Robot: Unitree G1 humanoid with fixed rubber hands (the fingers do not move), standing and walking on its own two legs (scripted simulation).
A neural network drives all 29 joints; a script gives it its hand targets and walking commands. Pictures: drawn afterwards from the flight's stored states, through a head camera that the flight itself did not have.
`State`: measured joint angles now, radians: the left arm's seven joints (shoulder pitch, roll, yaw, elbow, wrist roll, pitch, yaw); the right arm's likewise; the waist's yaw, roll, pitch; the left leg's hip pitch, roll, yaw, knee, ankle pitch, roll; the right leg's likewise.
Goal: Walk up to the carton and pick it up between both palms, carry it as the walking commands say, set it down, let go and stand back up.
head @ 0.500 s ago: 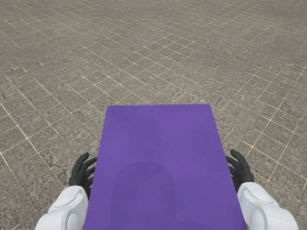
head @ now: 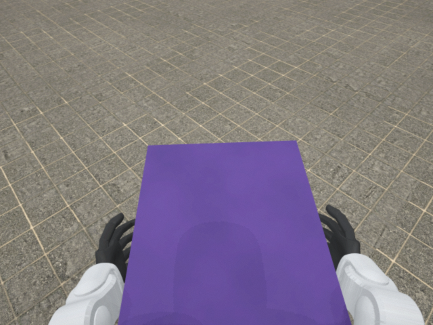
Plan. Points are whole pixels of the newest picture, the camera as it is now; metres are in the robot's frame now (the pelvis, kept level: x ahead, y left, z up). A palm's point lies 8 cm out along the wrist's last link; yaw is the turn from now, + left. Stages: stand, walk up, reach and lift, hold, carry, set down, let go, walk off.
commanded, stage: carry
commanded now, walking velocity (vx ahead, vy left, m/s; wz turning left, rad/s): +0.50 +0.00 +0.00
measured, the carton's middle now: (225, 251) +0.27 +0.00 +0.01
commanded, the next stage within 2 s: none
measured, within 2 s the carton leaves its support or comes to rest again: neither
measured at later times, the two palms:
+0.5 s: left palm (156, 124) +0.56 +0.16 +0.07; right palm (305, 123) +0.54 -0.19 +0.08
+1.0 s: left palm (173, 69) +0.82 +0.15 +0.07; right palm (289, 67) +0.80 -0.20 +0.08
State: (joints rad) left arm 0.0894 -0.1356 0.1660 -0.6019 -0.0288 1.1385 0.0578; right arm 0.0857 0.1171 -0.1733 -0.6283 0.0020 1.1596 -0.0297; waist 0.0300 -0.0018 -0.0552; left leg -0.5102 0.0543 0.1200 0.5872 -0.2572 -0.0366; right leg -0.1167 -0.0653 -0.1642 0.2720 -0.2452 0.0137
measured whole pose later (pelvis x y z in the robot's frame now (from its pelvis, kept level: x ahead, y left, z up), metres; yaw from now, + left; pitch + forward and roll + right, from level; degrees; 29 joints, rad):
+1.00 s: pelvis +0.58 -0.02 -0.01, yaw -3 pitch +6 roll +0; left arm 0.03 -0.10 0.16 -0.54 -0.01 1.15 0.05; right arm 0.05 0.13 -0.18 -0.58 -0.02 1.16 -0.04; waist 0.01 -0.01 -0.10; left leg -0.28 0.05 0.17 0.49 -0.28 0.00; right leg -0.13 -0.06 -0.16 0.47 -0.33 0.05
